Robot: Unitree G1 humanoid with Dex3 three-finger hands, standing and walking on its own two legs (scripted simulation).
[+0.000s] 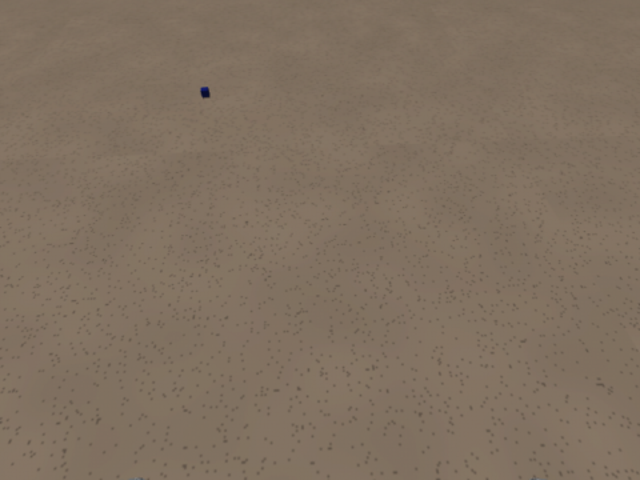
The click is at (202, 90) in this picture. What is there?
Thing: cube
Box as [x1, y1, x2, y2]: [201, 87, 209, 96]
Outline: 201,87 202,96 208,96 209,93 207,87
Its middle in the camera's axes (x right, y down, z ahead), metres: -0.70 -0.91 +2.35
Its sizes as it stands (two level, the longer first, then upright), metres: 0.042 0.042 0.042
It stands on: the floor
